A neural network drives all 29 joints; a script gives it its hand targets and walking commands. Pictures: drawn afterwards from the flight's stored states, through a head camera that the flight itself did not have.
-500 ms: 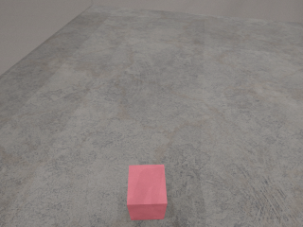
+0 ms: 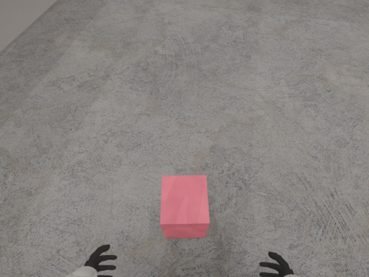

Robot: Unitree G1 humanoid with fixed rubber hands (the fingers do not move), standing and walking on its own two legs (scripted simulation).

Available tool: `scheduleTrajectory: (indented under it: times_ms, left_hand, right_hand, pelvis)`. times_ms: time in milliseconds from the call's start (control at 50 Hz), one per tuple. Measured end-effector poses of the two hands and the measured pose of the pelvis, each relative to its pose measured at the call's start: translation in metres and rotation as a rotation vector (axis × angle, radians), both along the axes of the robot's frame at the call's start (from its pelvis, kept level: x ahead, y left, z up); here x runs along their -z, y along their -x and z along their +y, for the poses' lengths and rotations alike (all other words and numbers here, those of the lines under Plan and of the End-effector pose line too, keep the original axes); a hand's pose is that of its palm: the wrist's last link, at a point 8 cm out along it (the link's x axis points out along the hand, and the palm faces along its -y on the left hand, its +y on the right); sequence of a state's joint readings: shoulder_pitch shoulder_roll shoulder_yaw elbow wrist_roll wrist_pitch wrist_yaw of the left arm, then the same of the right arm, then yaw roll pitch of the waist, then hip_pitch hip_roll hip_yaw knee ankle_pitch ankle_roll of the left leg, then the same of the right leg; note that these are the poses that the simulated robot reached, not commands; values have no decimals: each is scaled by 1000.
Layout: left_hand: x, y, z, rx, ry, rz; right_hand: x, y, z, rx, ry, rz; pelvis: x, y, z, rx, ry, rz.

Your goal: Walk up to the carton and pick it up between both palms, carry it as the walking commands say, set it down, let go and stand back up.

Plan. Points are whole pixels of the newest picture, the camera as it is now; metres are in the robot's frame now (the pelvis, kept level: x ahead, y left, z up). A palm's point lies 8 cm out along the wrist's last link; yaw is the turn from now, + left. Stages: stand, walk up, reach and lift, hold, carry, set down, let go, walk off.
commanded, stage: reach and lift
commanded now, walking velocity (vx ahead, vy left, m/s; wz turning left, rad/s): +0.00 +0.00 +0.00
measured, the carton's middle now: (184, 208) +0.45 +0.03 -0.61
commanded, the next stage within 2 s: none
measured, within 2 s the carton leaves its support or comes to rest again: neither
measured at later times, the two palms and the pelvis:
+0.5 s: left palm (104, 253) +0.20 +0.21 -0.15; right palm (272, 258) +0.20 -0.20 -0.16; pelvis -0.06 +0.01 -0.06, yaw +0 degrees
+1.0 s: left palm (119, 199) +0.34 +0.21 -0.19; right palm (247, 198) +0.36 -0.16 -0.19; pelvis -0.08 -0.01 -0.10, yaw +1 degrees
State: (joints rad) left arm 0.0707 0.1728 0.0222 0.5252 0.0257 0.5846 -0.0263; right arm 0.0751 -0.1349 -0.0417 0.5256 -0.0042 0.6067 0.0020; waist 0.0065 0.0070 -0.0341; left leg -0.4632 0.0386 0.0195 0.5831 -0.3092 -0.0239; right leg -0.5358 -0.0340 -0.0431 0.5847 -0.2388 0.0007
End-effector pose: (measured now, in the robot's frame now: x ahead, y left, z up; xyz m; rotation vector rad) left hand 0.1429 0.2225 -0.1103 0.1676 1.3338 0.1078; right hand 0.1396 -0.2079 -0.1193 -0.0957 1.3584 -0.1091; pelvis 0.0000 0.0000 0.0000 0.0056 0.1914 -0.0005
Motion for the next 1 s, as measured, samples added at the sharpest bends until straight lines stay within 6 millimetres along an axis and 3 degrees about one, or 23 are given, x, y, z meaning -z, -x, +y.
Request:
scheduleTrajectory:
  times_ms: [100,240,440,720,1000]
  left_hand:
    - [17,4,2,-14,5,-52]
    - [34,-18,4,-18,14,-189]
    - [41,-40,-8,-34,44,-288]
    - [56,-119,-11,-54,32,-401]
    - [76,-199,-10,-94,45,-569]
  right_hand:
    - [17,8,4,-12,9,-39]
    - [31,-21,1,-55,39,-181]
    - [40,-41,6,-62,9,-267]
    - [58,-133,23,-57,-10,-396]
    - [75,-219,44,-61,2,-566]
  pelvis:
    - [13,5,6,3,10,54]
    - [38,21,14,2,9,103]
    - [56,47,16,-3,5,92]
    - [80,81,3,-2,-4,157]
    - [96,76,-5,-7,-12,388]
